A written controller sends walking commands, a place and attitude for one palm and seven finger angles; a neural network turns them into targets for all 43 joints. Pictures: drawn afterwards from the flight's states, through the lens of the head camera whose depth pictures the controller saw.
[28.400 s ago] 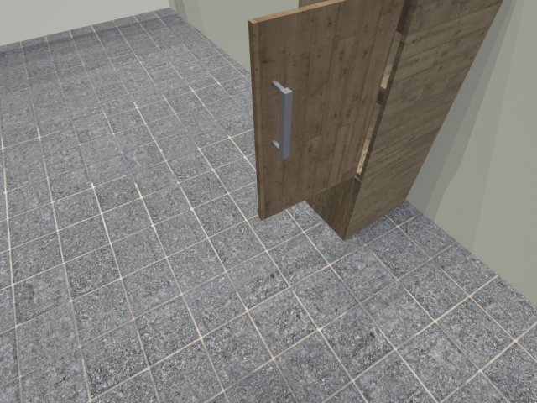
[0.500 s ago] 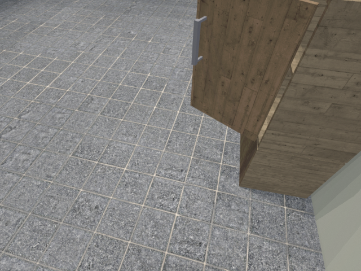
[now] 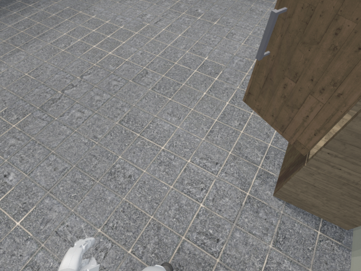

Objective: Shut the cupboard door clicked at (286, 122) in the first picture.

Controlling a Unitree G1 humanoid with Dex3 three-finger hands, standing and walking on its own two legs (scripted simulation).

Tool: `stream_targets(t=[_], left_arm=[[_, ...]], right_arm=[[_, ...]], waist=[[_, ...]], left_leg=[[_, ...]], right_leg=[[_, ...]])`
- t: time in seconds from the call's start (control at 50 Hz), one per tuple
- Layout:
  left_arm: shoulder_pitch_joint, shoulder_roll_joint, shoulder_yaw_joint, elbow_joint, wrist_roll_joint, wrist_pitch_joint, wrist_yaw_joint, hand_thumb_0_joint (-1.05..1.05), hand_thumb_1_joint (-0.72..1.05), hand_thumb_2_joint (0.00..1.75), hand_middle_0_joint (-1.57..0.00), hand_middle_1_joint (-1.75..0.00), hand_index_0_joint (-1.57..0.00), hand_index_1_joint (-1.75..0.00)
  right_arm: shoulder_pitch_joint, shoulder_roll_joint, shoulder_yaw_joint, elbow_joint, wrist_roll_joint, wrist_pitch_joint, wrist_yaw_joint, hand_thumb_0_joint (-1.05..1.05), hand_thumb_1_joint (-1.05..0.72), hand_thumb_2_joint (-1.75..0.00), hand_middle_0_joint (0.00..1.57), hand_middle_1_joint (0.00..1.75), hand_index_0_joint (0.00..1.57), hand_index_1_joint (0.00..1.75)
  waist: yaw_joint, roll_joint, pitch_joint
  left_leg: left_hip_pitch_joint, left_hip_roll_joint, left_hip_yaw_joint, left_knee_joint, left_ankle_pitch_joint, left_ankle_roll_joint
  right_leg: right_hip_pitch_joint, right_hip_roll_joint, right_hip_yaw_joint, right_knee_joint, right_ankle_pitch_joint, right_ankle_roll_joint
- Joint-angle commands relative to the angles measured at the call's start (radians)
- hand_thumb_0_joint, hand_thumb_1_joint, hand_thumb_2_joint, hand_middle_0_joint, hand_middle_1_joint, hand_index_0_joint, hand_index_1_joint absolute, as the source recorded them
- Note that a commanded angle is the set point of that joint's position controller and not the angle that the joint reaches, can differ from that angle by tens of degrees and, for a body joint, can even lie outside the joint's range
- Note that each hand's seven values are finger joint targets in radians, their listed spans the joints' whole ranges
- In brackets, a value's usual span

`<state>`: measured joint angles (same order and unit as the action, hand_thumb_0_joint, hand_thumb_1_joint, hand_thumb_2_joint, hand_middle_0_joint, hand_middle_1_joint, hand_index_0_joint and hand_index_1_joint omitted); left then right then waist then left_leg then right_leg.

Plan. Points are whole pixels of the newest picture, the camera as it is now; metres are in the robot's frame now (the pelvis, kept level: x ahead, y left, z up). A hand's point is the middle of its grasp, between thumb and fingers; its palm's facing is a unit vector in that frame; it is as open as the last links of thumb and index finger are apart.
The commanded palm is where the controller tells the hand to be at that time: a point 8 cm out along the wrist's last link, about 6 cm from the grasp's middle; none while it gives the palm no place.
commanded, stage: walk to a spot facing it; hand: left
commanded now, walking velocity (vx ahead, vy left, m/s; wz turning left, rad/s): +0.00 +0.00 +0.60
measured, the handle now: (270, 35) +0.84 -0.30 +0.03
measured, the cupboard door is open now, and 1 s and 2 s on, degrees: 61 61 61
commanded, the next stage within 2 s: turn to face it in 1.28 s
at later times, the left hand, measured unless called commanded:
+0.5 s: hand out of the picture +0.02 +0.22 -0.18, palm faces +0.34 -0.90 -0.27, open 7.4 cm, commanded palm none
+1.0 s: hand out of the picture +0.00 +0.17 -0.19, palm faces +0.69 -0.70 -0.18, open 7.4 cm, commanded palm none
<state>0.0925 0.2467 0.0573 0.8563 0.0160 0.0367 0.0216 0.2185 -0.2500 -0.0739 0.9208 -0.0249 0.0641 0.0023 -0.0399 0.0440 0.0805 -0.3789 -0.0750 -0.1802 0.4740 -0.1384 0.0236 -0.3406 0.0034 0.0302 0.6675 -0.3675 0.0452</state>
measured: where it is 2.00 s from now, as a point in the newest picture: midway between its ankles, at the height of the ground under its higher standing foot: (135, 230)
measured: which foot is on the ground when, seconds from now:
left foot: down 0.00-0.02, up 0.04-0.30, down 0.32-0.62, up 0.64-0.98, down 1.00-1.00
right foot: up 0.00-0.02, down 0.04-0.34, up 0.36-0.60, down 0.62-1.00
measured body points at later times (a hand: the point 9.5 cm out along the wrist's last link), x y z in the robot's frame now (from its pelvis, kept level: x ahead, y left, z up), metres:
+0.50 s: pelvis +0.03 +0.00 -0.01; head +0.09 +0.02 +0.44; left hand +0.00 +0.27 -0.16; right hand +0.21 -0.21 -0.14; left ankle +0.00 +0.11 -0.74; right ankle +0.05 -0.15 -0.69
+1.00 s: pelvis +0.15 +0.06 -0.02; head +0.18 +0.11 +0.43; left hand -0.03 +0.21 -0.17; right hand +0.41 -0.04 -0.14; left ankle +0.15 +0.18 -0.74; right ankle +0.14 -0.12 -0.74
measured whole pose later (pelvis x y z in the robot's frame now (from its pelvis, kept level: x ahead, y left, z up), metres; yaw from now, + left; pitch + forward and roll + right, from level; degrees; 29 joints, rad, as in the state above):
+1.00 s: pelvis +0.15 +0.06 -0.02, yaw +41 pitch +1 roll +0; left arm 0.40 0.18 0.04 0.97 0.02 -0.04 0.00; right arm 0.11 -0.23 -0.04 0.87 -0.03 0.03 0.06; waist 0.03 -0.04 0.12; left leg -0.43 0.02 0.15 0.63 -0.31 0.05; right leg -0.04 -0.20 -0.32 0.56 -0.45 0.09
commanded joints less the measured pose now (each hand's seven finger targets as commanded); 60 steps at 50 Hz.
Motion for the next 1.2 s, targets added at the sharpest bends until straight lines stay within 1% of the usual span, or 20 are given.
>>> stream_targets(t=[0.0,0.02,0.08,0.22,0.28,0.3,0.32,0.42,0.56,0.58,0.6,0.64,0.74,0.88,0.94,0.96,0.98,1.0,1.08,1.18], left_arm=[[0.185,0.25,0.061,-0.043,0.023,-0.034,0.022,0.0,0.9,0.9,-0.2,-0.3,-0.2,-0.3],[0.099,0.247,0.045,-0.062,0.016,-0.025,0.024,0.0,0.9,0.9,-0.2,-0.3,-0.2,-0.3],[0.011,0.139,0.031,-0.074,0.01,-0.037,0.028,0.0,0.9,0.9,-0.2,-0.3,-0.2,-0.3],[0.204,0.214,0.052,-0.022,0.015,-0.034,0.02,0.0,0.9,0.9,-0.2,-0.3,-0.2,-0.3],[0.179,0.195,0.05,-0.039,0.003,-0.03,0.014,0.0,0.9,0.9,-0.2,-0.3,-0.2,-0.3],[0.204,0.13,0.039,-0.074,-0.005,-0.027,0.009,0.0,0.9,0.9,-0.2,-0.3,-0.2,-0.3],[0.141,0.095,0.017,-0.113,0.003,-0.025,0.01,0.0,0.9,0.9,-0.2,-0.3,-0.2,-0.3],[0.061,0.091,0.029,-0.08,0.005,-0.017,-0.019,0.0,0.9,0.9,-0.2,-0.3,-0.2,-0.3],[0.269,0.103,0.039,-0.015,0.016,-0.041,-0.042,0.0,0.9,0.9,-0.2,-0.3,-0.2,-0.3],[0.358,0.161,0.054,-0.002,0.026,-0.055,-0.034,0.0,0.9,0.9,-0.2,-0.3,-0.2,-0.3],[0.398,0.243,0.064,-0.005,0.034,-0.062,-0.015,0.0,0.9,0.9,-0.2,-0.3,-0.2,-0.3],[0.269,0.216,0.055,-0.037,0.016,-0.069,-0.004,0.0,0.9,0.9,-0.2,-0.3,-0.2,-0.3],[0.24,0.103,0.034,0.002,0.016,-0.102,-0.003,0.0,0.9,0.9,-0.2,-0.3,-0.2,-0.3],[0.365,0.122,0.038,0.074,0.017,-0.102,-0.003,0.0,0.9,0.9,-0.2,-0.3,-0.2,-0.3],[0.313,0.17,0.046,0.059,0.008,-0.101,-0.007,0.0,0.9,0.9,-0.2,-0.3,-0.2,-0.3],[0.289,0.167,0.043,0.046,0.002,-0.099,-0.014,0.0,0.9,0.9,-0.2,-0.3,-0.2,-0.3],[0.278,0.094,0.038,-0.005,-0.005,-0.094,-0.031,0.0,0.9,0.9,-0.2,-0.3,-0.2,-0.3],[0.152,0.098,0.026,-0.071,-0.002,-0.088,-0.031,0.0,0.9,0.9,-0.2,-0.3,-0.2,-0.3],[0.148,0.072,0.041,-0.023,0.014,-0.064,-0.036,0.0,0.9,0.9,-0.2,-0.3,-0.2,-0.3],[0.15,0.053,0.041,-0.011,0.016,-0.045,-0.041,0.0,0.9,0.9,-0.2,-0.3,-0.2,-0.3]], right_arm=[[0.002,-0.069,-0.041,-0.106,0.017,-0.015,0.0,0.0,-0.9,-0.9,0.2,0.3,0.2,0.3],[-0.001,-0.103,-0.051,-0.107,-0.003,-0.012,0.004,0.0,-0.9,-0.9,0.2,0.3,0.2,0.3],[0.02,-0.095,-0.041,-0.102,0.001,-0.007,0.017,0.0,-0.9,-0.9,0.2,0.3,0.2,0.3],[-0.104,-0.06,-0.002,-0.138,0.015,-0.017,0.028,0.0,-0.9,-0.9,0.2,0.3,0.2,0.3],[0.026,-0.132,-0.019,-0.103,0.008,-0.03,0.028,0.0,-0.9,-0.9,0.2,0.3,0.2,0.3],[0.098,-0.243,-0.046,-0.091,-0.003,-0.039,0.02,0.0,-0.9,-0.9,0.2,0.3,0.2,0.3],[0.161,-0.282,-0.056,-0.069,0.003,-0.031,0.013,0.0,-0.9,-0.9,0.2,0.3,0.2,0.3],[0.009,-0.199,-0.025,-0.099,-0.009,-0.043,-0.011,0.0,-0.9,-0.9,0.2,0.3,0.2,0.3],[-0.102,-0.186,-0.032,-0.114,-0.004,-0.038,-0.001,0.0,-0.9,-0.9,0.2,0.3,0.2,0.3],[-0.115,-0.133,-0.022,-0.131,0.005,-0.041,0.002,0.0,-0.9,-0.9,0.2,0.3,0.2,0.3],[-0.121,-0.052,-0.004,-0.16,0.012,-0.05,0.008,0.0,-0.9,-0.9,0.2,0.3,0.2,0.3],[-0.119,-0.088,-0.021,-0.159,-0.006,-0.046,0.021,0.0,-0.9,-0.9,0.2,0.3,0.2,0.3],[-0.102,-0.027,-0.004,-0.115,-0.001,-0.043,0.05,0.0,-0.9,-0.9,0.2,0.3,0.2,0.3],[-0.205,0.009,0.022,-0.147,0.001,-0.058,0.066,0.0,-0.9,-0.9,0.2,0.3,0.2,0.3],[-0.033,-0.042,0.009,-0.112,-0.006,-0.073,0.052,0.0,-0.9,-0.9,0.2,0.3,0.2,0.3],[0.113,-0.107,-0.01,-0.073,-0.01,-0.076,0.042,0.0,-0.9,-0.9,0.2,0.3,0.2,0.3],[0.245,-0.262,-0.049,-0.051,-0.021,-0.082,0.031,0.0,-0.9,-0.9,0.2,0.3,0.2,0.3],[0.314,-0.319,-0.059,-0.024,-0.001,-0.077,0.016,0.0,-0.9,-0.9,0.2,0.3,0.2,0.3],[0.044,-0.159,-0.009,-0.077,-0.004,-0.096,-0.008,0.0,-0.9,-0.9,0.2,0.3,0.2,0.3],[0.046,-0.134,-0.006,-0.056,0.003,-0.113,-0.011,0.0,-0.9,-0.9,0.2,0.3,0.2,0.3]], waist=[[0.069,-0.27,-0.142],[0.045,-0.218,-0.076],[-0.016,-0.247,-0.065],[0.07,-0.287,-0.087],[-0.007,-0.155,-0.171],[-0.036,0.161,-0.25],[-0.068,0.225,-0.252],[-0.013,0.125,-0.123],[0.104,0.059,-0.064],[0.151,-0.125,-0.078],[0.179,-0.411,-0.084],[0.081,-0.251,0.001],[0.047,-0.201,-0.014],[0.096,-0.222,-0.025],[-0.004,-0.198,-0.125],[-0.084,-0.125,-0.21],[-0.131,0.202,-0.298],[-0.162,0.135,-0.294],[-0.015,0.112,-0.064],[0.023,0.027,-0.078]], left_leg=[[-0.26,-0.046,0.04,0.289,-0.343,-0.066],[-0.224,-0.015,0.081,0.56,-0.429,-0.064],[-0.229,0.087,0.118,0.732,-0.328,-0.071],[-0.064,0.056,0.287,0.249,-0.282,-0.064],[0.26,0.108,0.209,-0.006,0.094,-0.021],[0.477,0.372,-0.119,0.003,0.523,0.108],[0.461,0.49,-0.226,-0.035,0.694,0.222],[0.246,0.309,-0.131,-0.138,-0.111,0.145],[-0.154,0.175,-0.097,-0.048,-0.538,0.087],[-0.319,0.068,0.004,0.174,-0.555,0.037],[-0.441,-0.028,0.156,0.528,-0.525,-0.021],[-0.401,0.089,0.08,0.801,-0.371,-0.017],[-0.321,0.148,0.196,0.634,-0.186,-0.049],[-0.221,0.116,0.321,0.262,-0.198,-0.007],[0.12,0.02,0.397,0.106,-0.163,0.038],[0.397,0.066,0.328,0.039,-0.088,0.066],[0.655,0.393,-0.168,-0.009,-0.005,0.192],[0.664,0.515,-0.351,-0.113,0.116,0.268],[0.179,0.365,-0.136,-0.225,-0.249,0.163],[0.185,0.302,-0.073,-0.258,-0.127,0.17]], right_leg=[[0.326,-0.367,0.404,-0.479,-0.075,-0.153],[0.124,-0.477,0.397,-0.485,-0.046,-0.218],[0.14,-0.34,0.152,-0.321,0.363,-0.214],[0.312,-0.309,-0.04,-0.136,0.835,-0.138],[0.135,-0.267,-0.131,0.097,0.634,-0.047],[-0.129,-0.144,-0.19,0.315,0.116,0.027],[-0.213,-0.095,-0.11,0.45,-0.324,0.024],[-0.231,-0.103,-0.04,0.377,-0.106,0.015],[0.254,-0.002,-0.135,-0.099,0.028,0.011],[0.404,-0.123,0.027,-0.284,-0.169,-0.021],[0.419,-0.428,0.442,-0.51,-0.419,-0.122],[0.161,-0.486,0.51,-0.567,-0.526,-0.188],[0.255,-0.343,-0.05,-0.435,0.216,-0.135],[0.419,-0.367,-0.215,-0.324,0.602,-0.111],[0.321,-0.34,-0.311,-0.061,0.814,-0.079],[0.146,-0.324,-0.328,0.168,0.656,-0.044],[-0.225,-0.155,-0.313,0.518,-0.06,0.024],[-0.379,-0.119,-0.145,0.657,-0.234,0.009],[-0.299,-0.191,-0.025,0.575,-0.016,0.0],[-0.303,-0.155,-0.032,0.43,0.123,0.027]])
